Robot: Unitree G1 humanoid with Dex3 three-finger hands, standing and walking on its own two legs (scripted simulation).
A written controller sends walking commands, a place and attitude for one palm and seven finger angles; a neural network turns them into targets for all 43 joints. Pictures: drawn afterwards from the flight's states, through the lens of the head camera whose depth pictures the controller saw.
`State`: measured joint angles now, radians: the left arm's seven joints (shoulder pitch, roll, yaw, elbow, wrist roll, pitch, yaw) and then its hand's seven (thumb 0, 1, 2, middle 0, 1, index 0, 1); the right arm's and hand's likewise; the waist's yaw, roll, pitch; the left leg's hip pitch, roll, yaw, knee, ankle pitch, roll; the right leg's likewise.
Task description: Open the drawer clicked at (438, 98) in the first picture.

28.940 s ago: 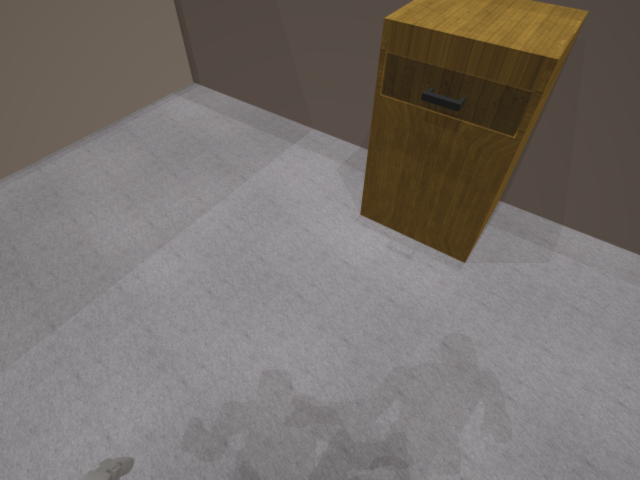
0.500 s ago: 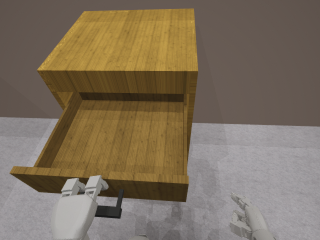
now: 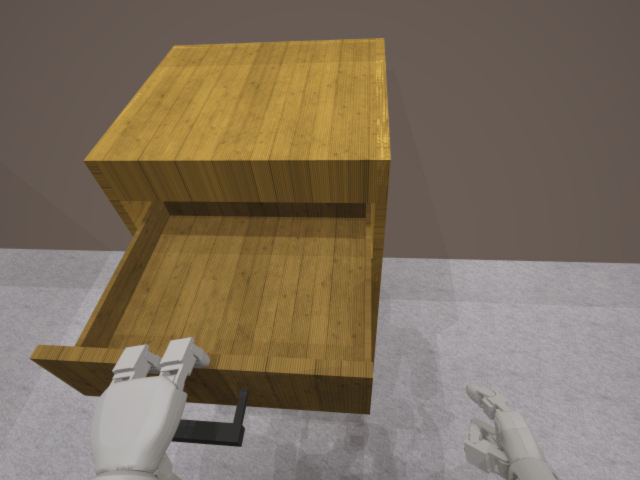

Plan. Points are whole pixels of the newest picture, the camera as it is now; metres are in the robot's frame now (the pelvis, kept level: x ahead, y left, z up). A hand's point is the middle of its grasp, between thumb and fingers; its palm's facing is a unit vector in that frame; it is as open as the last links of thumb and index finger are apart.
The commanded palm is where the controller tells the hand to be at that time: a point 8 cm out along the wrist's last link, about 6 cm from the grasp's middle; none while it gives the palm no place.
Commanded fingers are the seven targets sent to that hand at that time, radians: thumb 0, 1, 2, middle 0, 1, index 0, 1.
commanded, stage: lift the hand off the handle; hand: left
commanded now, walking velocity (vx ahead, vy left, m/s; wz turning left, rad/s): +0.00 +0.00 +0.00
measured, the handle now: (201, 413) +0.21 +0.20 -0.06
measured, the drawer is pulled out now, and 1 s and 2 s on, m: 0.30 0.30 0.30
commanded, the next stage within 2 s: draw the hand back to the body in 0.88 s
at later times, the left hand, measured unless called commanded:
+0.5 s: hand (164, 413) +0.18 +0.19 +0.06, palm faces +0.07 -0.20 -0.98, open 13.8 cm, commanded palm +0.15 +0.19 +0.12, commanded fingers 0.00 -0.50 0.30 -0.30 -1.20 -0.30 -1.20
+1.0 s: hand (161, 405) +0.18 +0.19 +0.08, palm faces +0.04 -0.20 -0.98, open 13.8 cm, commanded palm +0.15 +0.19 +0.14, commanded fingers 0.00 -0.50 0.30 -0.30 -1.20 -0.30 -1.20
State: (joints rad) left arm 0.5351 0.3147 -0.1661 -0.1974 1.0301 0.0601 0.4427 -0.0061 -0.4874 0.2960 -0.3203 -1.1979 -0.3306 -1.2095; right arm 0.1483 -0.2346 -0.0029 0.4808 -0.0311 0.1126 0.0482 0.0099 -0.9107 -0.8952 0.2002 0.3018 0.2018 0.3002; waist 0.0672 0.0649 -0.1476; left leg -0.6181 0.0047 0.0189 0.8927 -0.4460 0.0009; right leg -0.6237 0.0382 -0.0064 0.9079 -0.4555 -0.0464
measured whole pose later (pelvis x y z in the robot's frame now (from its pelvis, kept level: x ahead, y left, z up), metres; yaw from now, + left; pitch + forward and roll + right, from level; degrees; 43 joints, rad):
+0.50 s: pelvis +0.00 +0.01 +0.01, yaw -1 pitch +8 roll +0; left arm 0.59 0.33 -0.17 -0.34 1.01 0.05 0.37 -0.01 -0.49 0.30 -0.32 -1.20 -0.32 -1.21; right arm 0.16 -0.23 0.00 0.47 -0.03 0.11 0.07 0.01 -0.91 -0.90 0.20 0.30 0.20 0.30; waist 0.09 0.08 -0.14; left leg -0.53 0.01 0.03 0.83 -0.43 0.01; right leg -0.54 0.04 0.01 0.84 -0.43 -0.04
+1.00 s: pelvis +0.01 +0.01 +0.02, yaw -2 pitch +6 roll +0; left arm 0.60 0.35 -0.19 -0.41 1.01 0.08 0.29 -0.01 -0.49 0.30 -0.32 -1.20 -0.32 -1.21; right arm 0.15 -0.23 0.02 0.46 -0.01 0.11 0.09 0.01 -0.91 -0.90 0.20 0.30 0.20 0.30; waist 0.10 0.08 -0.12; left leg -0.45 0.01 0.04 0.76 -0.41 0.01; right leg -0.46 0.05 0.02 0.76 -0.40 -0.04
